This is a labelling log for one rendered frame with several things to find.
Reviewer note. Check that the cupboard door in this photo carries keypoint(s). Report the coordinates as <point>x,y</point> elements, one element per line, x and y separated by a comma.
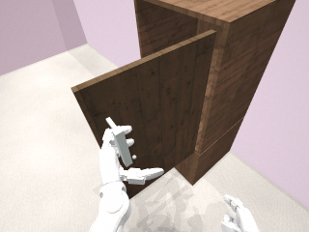
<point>161,96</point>

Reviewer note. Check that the robot left hand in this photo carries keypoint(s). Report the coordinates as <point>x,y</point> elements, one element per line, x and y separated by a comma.
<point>108,163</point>

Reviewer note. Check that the left robot forearm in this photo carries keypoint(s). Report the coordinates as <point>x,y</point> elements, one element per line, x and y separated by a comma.
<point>114,208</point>

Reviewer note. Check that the robot right hand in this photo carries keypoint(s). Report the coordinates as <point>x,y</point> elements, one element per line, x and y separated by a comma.
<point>243,221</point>

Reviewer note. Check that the handle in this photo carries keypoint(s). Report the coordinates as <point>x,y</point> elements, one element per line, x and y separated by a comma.
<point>121,143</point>

